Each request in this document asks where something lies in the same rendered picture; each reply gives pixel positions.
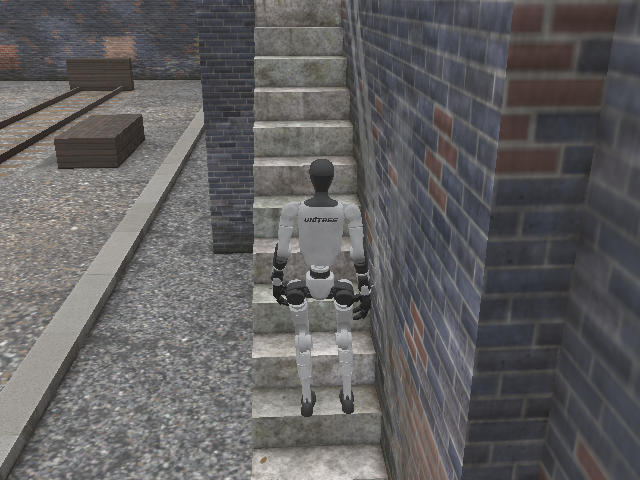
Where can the right robot foot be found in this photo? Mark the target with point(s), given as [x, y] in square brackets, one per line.
[347, 405]

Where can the left robot forearm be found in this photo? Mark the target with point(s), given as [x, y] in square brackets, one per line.
[278, 270]

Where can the robot left upper arm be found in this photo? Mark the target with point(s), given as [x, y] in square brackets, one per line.
[289, 212]

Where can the robot head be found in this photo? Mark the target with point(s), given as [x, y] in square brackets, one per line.
[321, 174]

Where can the right robot hand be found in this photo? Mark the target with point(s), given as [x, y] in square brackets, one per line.
[363, 307]

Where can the left robot hand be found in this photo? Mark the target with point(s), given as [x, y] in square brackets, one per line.
[278, 291]

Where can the right robot forearm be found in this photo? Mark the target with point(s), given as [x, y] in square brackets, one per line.
[362, 274]

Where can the robot right upper arm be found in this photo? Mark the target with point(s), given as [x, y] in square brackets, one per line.
[352, 212]

